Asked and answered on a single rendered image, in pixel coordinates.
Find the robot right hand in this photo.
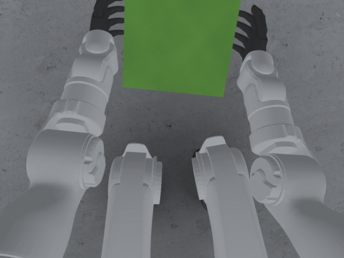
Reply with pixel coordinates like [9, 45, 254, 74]
[232, 5, 268, 61]

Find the robot left hand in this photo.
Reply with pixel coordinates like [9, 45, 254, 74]
[90, 0, 125, 37]

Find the left robot shin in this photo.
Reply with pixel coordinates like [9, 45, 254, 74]
[108, 143, 152, 196]

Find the carton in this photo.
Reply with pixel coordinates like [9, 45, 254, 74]
[123, 0, 241, 97]

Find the robot right thigh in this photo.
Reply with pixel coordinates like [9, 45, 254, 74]
[191, 144, 268, 258]

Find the right robot forearm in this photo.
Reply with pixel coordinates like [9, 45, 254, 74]
[237, 50, 326, 180]

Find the left robot upper arm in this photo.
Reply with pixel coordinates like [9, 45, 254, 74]
[0, 129, 106, 258]

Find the right robot upper arm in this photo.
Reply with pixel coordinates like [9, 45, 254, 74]
[248, 153, 344, 258]

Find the left robot forearm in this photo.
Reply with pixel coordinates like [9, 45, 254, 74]
[26, 30, 118, 179]

